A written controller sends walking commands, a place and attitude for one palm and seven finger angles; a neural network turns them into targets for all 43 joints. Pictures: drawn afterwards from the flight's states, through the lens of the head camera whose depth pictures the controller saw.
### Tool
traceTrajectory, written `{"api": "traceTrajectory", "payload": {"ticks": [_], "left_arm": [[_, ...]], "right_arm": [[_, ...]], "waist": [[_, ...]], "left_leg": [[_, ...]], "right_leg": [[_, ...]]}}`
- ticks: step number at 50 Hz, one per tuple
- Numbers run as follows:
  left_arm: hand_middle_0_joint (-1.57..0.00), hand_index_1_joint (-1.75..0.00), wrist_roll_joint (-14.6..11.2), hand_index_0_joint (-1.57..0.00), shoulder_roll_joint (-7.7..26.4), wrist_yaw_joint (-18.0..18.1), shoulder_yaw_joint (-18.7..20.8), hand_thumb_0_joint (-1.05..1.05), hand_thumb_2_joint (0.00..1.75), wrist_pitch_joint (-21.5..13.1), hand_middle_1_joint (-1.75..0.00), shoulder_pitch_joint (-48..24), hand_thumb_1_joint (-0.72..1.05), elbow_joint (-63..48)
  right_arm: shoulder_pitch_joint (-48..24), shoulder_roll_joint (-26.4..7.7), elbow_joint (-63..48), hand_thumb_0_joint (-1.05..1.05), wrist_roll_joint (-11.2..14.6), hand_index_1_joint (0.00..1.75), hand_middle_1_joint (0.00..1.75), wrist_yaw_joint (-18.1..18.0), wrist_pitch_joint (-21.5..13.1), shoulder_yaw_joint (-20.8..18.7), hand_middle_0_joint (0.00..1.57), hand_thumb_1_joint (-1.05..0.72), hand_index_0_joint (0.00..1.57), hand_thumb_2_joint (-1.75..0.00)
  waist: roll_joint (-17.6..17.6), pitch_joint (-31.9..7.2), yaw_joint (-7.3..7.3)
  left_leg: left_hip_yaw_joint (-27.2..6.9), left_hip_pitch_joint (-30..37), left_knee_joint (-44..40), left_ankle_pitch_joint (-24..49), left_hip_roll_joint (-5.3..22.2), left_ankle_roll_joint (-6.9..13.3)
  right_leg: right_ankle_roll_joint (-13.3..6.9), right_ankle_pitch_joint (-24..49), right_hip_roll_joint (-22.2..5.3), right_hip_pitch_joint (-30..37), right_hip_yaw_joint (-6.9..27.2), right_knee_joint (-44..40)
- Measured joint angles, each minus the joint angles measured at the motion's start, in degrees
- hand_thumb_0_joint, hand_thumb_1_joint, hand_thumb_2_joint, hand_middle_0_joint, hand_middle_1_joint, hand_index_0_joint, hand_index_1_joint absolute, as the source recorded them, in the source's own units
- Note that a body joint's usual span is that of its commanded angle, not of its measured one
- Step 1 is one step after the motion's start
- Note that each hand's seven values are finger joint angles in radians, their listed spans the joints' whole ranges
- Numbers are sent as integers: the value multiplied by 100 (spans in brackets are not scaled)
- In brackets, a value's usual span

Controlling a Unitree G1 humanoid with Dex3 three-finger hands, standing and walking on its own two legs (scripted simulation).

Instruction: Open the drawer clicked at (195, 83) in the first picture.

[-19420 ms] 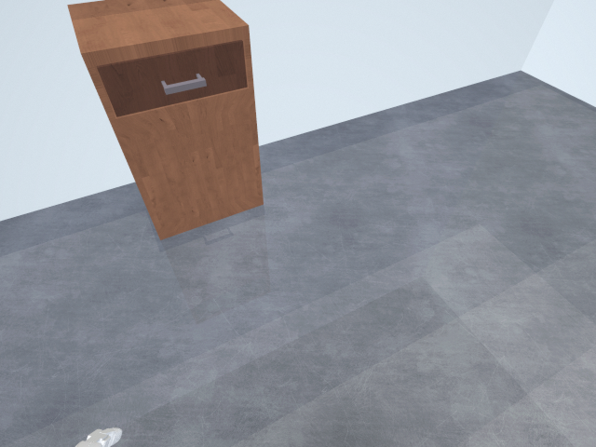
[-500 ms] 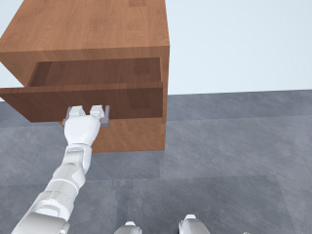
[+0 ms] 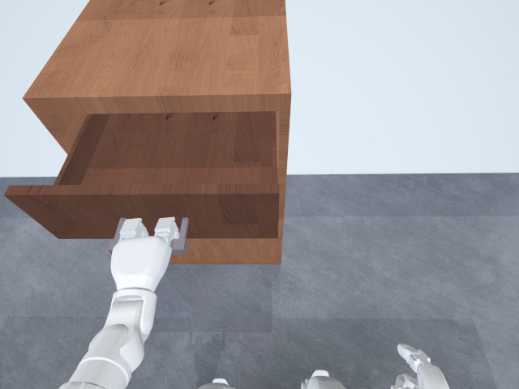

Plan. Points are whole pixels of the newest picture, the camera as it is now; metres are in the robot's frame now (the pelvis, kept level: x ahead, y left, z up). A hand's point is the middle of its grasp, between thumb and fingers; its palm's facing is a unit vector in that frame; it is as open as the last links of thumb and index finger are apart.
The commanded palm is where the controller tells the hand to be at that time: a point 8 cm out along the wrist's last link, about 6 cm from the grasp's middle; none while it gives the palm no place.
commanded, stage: pull the drawer open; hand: left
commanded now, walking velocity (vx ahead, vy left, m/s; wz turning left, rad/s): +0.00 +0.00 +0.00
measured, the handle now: (150, 235) +0.37 +0.21 -0.03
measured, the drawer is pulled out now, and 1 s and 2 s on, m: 0.19 0.30 0.30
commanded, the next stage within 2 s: open the thumb to release the handle in 1.52 s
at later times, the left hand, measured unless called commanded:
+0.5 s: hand (147, 306) +0.25 +0.20 -0.05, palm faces -0.01 -0.05 -1.00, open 5.4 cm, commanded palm +0.21 +0.21 +0.00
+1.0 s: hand (141, 338) +0.21 +0.20 -0.05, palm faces -0.01 -0.06 -1.00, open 5.5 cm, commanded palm +0.16 +0.21 +0.00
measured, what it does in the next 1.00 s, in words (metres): stands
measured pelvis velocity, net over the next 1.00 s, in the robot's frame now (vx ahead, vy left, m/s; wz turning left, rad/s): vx -0.01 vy -0.01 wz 0.00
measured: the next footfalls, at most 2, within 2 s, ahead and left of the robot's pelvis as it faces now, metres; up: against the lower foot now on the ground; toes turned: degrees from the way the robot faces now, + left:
none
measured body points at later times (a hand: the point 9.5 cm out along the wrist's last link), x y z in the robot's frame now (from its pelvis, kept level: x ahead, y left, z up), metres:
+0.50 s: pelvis -0.01 -0.01 -0.01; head +0.06 -0.03 +0.44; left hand +0.25 +0.20 +0.00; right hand +0.16 -0.25 -0.13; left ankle -0.03 +0.12 -0.68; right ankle +0.02 -0.11 -0.68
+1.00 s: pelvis -0.01 -0.01 -0.01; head +0.05 -0.04 +0.43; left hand +0.20 +0.20 +0.01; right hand +0.19 -0.24 -0.13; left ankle -0.03 +0.12 -0.68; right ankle +0.02 -0.11 -0.68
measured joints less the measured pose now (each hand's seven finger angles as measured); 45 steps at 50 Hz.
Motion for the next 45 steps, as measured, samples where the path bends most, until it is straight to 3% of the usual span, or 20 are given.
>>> {"api": "traceTrajectory", "payload": {"ticks": [45], "left_arm": [[-31, -135, 57, -41, 10, 277, -22, 2, 85, -77, -135, 2480, 74, -2175]], "right_arm": [[-373, 17, -218, 1, -119, 30, 30, -3, -126, 117, 20, -91, 20, -90]], "waist": [[-36, 77, 208]], "left_leg": [[1, -68, 440, -171, 12, -96]], "right_leg": [[-102, -231, 8, -153, 18, 577]]}}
